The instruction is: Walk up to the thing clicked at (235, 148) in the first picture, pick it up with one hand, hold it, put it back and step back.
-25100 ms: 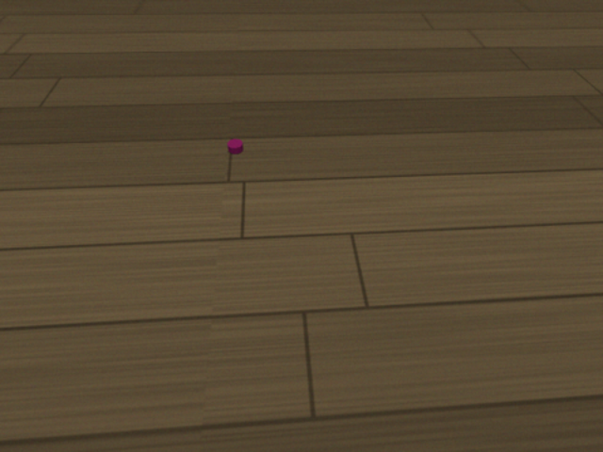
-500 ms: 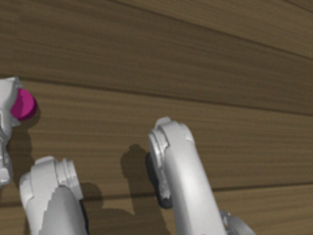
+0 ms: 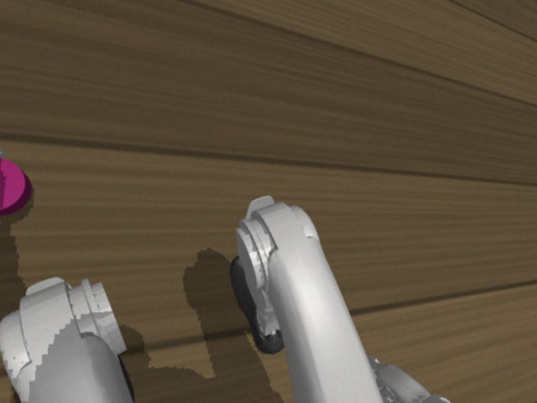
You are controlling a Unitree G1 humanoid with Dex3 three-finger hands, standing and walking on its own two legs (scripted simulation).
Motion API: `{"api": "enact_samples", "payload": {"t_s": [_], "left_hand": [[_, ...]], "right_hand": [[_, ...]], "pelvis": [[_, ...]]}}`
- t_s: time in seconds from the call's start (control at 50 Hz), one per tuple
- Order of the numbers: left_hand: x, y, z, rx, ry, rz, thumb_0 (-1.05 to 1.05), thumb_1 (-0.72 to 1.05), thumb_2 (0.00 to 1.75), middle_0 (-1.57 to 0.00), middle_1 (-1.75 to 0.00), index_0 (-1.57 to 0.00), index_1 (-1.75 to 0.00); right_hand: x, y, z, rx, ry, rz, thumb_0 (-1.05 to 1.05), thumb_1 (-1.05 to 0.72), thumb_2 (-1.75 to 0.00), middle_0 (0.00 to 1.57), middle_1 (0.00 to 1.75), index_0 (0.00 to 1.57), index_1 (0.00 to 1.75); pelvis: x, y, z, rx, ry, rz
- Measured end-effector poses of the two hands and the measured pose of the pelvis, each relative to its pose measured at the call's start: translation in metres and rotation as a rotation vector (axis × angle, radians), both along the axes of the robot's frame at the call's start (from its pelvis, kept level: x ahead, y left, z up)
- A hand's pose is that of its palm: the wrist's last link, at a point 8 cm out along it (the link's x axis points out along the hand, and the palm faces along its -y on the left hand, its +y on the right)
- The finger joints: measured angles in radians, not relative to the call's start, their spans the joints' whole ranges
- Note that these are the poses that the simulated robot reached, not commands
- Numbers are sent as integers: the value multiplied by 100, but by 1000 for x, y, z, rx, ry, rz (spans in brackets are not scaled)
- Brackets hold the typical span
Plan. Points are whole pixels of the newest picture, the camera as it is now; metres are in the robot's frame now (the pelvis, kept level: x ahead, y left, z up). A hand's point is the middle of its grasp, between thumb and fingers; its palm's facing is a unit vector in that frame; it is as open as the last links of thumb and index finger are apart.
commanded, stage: rest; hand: left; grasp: from above
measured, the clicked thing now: out of the picture +0.47 +0.22 -0.25
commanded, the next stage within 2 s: open in 0.62 s
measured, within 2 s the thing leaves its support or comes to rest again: rests again in 0.66 s
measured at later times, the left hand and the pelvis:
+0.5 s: hand out of the picture +0.45 +0.24 -0.24, palm faces -0.44 -0.13 -0.89, open 10.3 cm; pelvis +0.00 +0.00 +0.00, yaw -1 degrees
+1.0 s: hand out of the picture +0.45 +0.24 -0.25, palm faces -0.46 -0.11 -0.88, open 10.6 cm; pelvis -0.01 +0.00 +0.01, yaw -2 degrees
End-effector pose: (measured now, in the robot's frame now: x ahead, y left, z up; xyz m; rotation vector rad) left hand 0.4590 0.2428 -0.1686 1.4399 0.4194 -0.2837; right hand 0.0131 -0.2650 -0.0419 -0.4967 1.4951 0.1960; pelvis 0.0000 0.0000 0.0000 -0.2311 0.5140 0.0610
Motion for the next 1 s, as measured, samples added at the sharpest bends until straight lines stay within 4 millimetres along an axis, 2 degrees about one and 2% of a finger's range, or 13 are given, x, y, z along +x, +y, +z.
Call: {"api": "enact_samples", "payload": {"t_s": [0.3,0.6,0.78,1.0], "left_hand": [[-2,7,-14,-16,24,30,-2,3,42,-102,-53,-67,-51],[-5,2,-18,7,14,-21,-2,3,42,-102,-53,-67,-51],[-4,2,-20,4,10,5,-2,2,43,-103,-53,-67,-50],[-6,2,-20,2,33,-1,-2,-2,62,-91,-68,-57,-59]], "right_hand": [[3,2,7,18,19,43,0,-92,-90,20,30,19,30],[7,7,13,30,-9,78,0,-92,-90,20,30,19,30],[8,8,19,39,-12,98,0,-92,-90,20,30,19,30],[4,6,23,34,-8,99,0,-91,-90,20,30,19,30]], "pelvis": [[0,1,1,-14,-15,-4],[-3,4,3,-33,-35,-8],[-6,5,6,-37,-36,-11],[-7,3,8,-37,-42,-10]]}}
